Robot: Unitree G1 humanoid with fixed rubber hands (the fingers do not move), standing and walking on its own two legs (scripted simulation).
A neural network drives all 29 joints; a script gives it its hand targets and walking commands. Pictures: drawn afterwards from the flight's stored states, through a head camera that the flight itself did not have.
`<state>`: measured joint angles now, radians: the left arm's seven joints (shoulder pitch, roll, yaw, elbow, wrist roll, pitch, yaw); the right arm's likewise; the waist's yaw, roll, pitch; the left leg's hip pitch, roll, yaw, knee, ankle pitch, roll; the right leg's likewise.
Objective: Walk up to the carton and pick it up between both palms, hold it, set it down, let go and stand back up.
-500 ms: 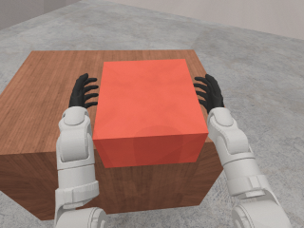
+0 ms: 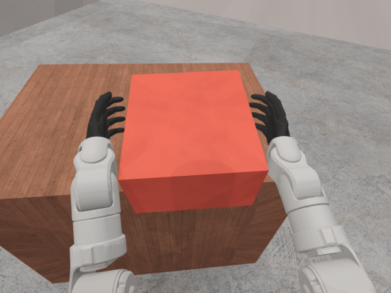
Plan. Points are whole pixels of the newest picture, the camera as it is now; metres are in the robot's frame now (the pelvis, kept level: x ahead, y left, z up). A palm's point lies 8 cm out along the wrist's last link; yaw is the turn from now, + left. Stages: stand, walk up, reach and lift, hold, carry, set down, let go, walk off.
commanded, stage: hold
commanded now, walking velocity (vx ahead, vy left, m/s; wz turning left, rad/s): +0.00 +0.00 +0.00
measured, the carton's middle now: (189, 137) +0.40 +0.00 +0.12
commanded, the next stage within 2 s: none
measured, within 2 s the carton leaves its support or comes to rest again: neither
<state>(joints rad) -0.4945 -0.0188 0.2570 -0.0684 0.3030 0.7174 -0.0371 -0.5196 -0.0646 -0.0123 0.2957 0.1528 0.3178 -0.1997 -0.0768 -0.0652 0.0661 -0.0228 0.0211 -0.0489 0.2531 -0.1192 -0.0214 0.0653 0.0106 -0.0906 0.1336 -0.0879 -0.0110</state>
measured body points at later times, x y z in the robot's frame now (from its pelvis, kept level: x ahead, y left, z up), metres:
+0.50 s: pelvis +0.00 +0.00 +0.00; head -0.02 +0.03 +0.45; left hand +0.37 +0.17 +0.18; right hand +0.36 -0.16 +0.18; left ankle +0.02 +0.13 -0.75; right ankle +0.00 -0.11 -0.75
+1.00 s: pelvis +0.00 +0.00 +0.00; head -0.02 +0.03 +0.45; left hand +0.37 +0.17 +0.18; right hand +0.37 -0.16 +0.17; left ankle +0.02 +0.13 -0.75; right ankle +0.00 -0.11 -0.75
